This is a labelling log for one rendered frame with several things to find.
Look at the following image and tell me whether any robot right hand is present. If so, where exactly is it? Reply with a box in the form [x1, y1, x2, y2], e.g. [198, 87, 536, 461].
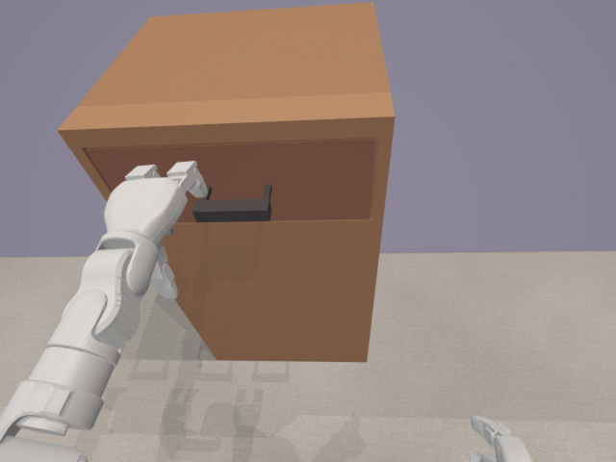
[464, 416, 533, 462]

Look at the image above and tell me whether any handle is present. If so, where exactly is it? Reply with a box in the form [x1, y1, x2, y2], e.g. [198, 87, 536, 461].
[192, 184, 272, 222]

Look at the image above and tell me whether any cabinet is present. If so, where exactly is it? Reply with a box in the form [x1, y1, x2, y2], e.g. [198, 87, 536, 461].
[57, 2, 395, 362]

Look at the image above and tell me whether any robot left upper arm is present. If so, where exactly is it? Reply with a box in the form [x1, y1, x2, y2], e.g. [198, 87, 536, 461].
[0, 435, 88, 462]

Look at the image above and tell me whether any drawer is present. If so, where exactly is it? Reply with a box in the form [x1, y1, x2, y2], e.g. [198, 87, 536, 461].
[86, 137, 375, 222]

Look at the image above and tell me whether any robot left hand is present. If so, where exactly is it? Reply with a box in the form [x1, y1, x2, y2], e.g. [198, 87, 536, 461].
[104, 161, 208, 299]

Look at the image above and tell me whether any left robot forearm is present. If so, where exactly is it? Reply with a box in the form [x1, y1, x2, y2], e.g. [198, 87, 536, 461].
[0, 231, 159, 443]

